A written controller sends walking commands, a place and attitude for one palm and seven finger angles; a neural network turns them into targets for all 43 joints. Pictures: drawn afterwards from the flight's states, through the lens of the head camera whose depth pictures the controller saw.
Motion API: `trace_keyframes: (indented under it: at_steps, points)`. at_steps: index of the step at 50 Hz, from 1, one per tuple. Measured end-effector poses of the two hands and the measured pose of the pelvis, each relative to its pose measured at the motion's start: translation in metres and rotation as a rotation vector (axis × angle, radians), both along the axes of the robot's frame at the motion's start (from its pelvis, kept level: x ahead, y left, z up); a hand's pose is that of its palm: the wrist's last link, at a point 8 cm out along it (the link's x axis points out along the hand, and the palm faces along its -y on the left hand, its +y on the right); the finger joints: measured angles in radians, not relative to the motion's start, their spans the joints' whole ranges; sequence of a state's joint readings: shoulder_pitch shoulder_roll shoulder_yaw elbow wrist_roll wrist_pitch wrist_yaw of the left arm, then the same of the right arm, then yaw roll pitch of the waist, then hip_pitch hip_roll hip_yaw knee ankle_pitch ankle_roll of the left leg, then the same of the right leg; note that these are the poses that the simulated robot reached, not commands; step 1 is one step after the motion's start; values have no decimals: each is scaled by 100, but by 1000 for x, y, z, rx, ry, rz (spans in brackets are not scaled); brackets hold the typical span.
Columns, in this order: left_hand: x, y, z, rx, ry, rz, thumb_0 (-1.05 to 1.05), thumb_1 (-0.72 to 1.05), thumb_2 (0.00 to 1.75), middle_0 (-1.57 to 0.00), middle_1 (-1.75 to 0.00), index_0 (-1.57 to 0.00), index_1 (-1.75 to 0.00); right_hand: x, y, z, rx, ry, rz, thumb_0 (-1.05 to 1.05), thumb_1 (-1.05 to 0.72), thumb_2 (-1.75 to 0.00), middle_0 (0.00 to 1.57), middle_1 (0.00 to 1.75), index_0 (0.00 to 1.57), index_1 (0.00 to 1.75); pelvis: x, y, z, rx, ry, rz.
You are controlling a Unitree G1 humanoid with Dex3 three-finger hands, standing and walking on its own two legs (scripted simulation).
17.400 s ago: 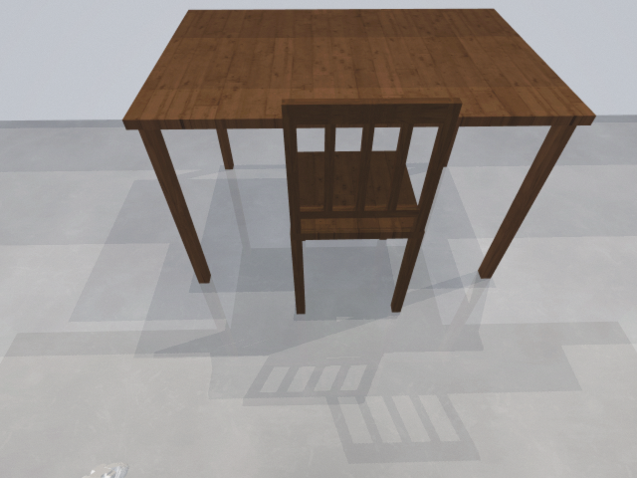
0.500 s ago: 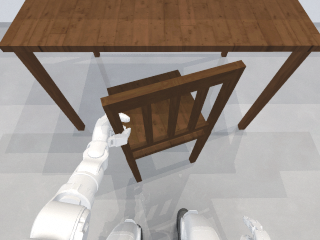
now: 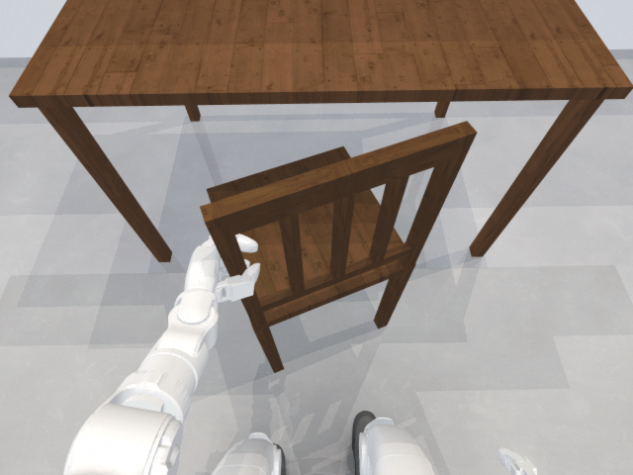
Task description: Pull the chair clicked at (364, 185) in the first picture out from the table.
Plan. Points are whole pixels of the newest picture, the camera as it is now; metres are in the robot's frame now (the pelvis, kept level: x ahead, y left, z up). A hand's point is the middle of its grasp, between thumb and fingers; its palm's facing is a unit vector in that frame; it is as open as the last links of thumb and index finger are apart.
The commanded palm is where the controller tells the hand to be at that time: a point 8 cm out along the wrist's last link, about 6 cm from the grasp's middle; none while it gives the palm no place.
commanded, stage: step backward, pulling the chair out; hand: left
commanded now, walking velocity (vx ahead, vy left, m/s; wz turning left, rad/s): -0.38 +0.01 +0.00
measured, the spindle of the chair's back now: (340, 238) +0.47 -0.05 -0.10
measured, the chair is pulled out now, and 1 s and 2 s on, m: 0.18 0.22 0.35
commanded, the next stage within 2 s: none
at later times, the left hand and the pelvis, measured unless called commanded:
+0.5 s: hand (243, 282) +0.37 +0.10 -0.05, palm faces -0.09 -0.98 -0.17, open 5.8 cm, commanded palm +0.38 +0.15 -0.05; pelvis +0.00 +0.01 +0.00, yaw +1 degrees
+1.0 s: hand (239, 306) +0.33 +0.11 -0.05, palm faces -0.08 -0.98 -0.17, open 5.8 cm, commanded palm +0.34 +0.16 -0.05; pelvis -0.04 +0.00 +0.00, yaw -1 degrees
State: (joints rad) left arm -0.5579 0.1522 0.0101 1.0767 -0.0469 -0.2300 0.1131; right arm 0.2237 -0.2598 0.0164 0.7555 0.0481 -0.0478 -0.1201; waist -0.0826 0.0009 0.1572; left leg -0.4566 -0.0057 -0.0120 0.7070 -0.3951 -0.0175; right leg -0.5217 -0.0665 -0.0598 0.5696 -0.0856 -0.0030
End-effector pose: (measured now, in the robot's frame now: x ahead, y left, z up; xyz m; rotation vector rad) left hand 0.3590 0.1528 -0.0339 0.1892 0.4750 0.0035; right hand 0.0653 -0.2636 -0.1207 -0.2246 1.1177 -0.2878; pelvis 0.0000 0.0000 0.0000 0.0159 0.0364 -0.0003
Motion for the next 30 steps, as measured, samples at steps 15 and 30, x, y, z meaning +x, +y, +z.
trace_keyframes:
  at_steps: [15,30]
  points:
    - [-3,2,0,7,-9,-21,3,57,71,-22,-119,-50,-145,17,15,-8,35,-35,33,0,-90,-90,21,30,21,30,1,-1,-7,2,-17,4]
    - [-3,4,0,-5,4,-40,3,59,70,-19,-121,-50,-145,17,23,1,21,2,62,0,-90,-90,21,30,21,30,-1,3,3,-13,9,1]
